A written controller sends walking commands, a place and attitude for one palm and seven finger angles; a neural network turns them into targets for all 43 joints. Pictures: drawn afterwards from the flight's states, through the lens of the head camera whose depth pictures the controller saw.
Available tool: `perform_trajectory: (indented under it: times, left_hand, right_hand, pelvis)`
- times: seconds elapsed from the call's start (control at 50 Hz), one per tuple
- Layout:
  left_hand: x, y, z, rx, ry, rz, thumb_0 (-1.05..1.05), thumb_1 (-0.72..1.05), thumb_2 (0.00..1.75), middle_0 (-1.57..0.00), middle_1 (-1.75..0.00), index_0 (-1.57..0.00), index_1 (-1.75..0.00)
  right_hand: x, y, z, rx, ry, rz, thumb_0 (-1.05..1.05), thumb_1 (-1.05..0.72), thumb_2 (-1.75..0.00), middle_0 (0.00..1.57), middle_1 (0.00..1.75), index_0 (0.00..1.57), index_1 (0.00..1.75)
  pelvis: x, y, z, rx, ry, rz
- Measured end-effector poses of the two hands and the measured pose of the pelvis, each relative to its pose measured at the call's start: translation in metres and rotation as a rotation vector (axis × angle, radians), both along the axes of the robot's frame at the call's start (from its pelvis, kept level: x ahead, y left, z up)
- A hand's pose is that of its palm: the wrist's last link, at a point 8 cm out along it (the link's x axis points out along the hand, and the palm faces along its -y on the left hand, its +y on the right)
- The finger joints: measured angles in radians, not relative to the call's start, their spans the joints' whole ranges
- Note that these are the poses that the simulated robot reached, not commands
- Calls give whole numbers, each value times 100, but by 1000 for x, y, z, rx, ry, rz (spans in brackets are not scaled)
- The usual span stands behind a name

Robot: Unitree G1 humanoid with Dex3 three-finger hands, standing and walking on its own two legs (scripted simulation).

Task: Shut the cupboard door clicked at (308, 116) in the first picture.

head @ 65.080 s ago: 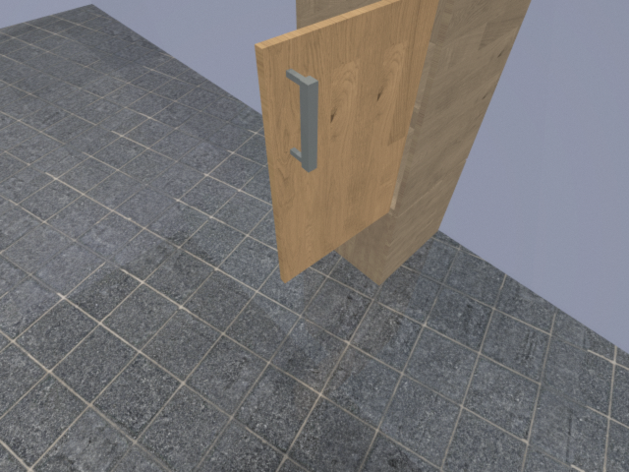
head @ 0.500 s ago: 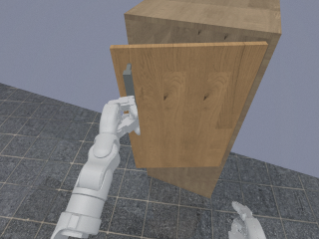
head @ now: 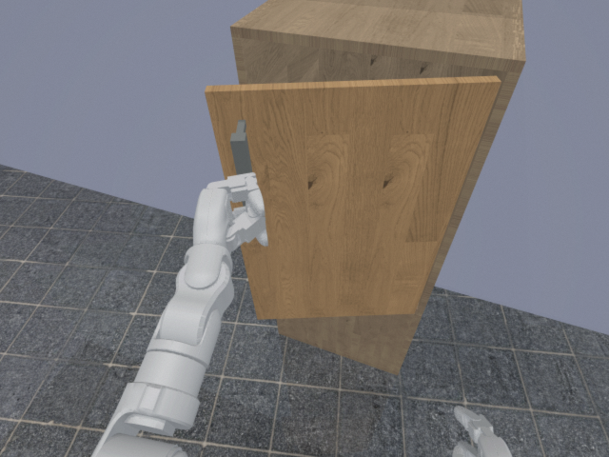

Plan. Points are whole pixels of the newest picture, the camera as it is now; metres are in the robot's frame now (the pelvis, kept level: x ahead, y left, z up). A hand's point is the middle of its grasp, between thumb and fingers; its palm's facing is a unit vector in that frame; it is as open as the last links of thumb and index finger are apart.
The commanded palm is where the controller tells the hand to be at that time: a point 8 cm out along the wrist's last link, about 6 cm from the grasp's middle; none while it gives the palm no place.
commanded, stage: push the door shut along its arc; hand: left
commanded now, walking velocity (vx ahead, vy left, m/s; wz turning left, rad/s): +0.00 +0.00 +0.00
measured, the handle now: (247, 176) +0.47 +0.11 +0.13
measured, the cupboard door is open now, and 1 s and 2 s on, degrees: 23 13 0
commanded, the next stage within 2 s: pull the fist back off the door in 1.96 s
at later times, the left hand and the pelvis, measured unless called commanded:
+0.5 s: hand (278, 191) +0.42 +0.06 +0.15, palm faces -0.03 -1.00 -0.05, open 3.1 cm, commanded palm +0.41 +0.12 +0.14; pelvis -0.01 +0.00 +0.00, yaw +0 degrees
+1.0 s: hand (300, 169) +0.48 +0.04 +0.14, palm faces -0.18 -0.98 -0.04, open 3.1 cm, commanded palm +0.47 +0.10 +0.14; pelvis -0.01 +0.00 -0.01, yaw -1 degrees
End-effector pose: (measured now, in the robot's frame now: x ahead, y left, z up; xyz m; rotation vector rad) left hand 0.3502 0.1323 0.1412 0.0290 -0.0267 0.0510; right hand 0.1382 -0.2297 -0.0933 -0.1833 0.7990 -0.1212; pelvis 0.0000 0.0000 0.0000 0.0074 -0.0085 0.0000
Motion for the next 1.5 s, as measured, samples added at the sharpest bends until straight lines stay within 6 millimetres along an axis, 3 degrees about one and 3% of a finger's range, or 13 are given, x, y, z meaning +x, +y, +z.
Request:
perform_trajectory:
  times: [0.16, 0.3, 0.74, 1.16, 1.5]
  left_hand:
    - [3, -16, 0, -20, 32, -37, 1, 90, 90, -130, -150, -130, -150]
    - [20, -19, 3, 16, 28, -49, 1, 90, 90, -130, -150, -130, -150]
    - [86, -16, 1, 28, 43, -154, 1, 90, 90, -130, -150, -129, -150]
    - [138, -49, 1, 27, 47, -274, 1, 90, 90, -130, -150, -130, -150]
    - [172, -54, 1, 31, 68, -344, 2, 91, 94, -130, -150, -130, -150]
  right_hand:
    - [5, 9, 4, 8, -31, 10, 1, -90, -90, 20, 30, 20, 30]
    - [-3, 10, 2, 9, -18, 0, 1, -90, -90, 20, 30, 20, 30]
    - [-90, -22, -25, -38, 212, -112, 1, -90, -90, 20, 30, 20, 30]
    - [-159, -27, -34, -34, 353, -200, 0, -90, -90, 20, 30, 20, 30]
    - [-197, -30, -32, -68, 477, -230, 0, -90, -90, 20, 30, 20, 30]
  pelvis:
    - [-5, 2, 0, 3, -2, 1]
    - [-10, 2, -1, 6, 6, -1]
    - [-12, 2, -6, 10, 96, 1]
    - [-14, 2, -14, 15, 188, -15]
    - [-13, 4, -21, 5, 262, 0]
